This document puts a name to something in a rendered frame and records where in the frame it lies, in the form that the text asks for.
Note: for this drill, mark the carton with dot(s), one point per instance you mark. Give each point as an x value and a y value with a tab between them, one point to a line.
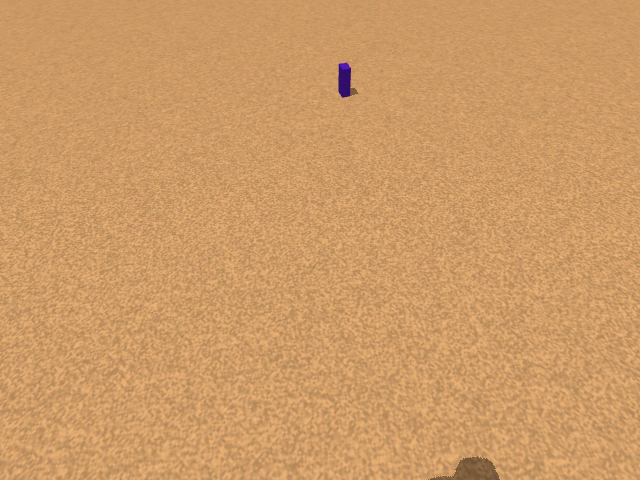
344	79

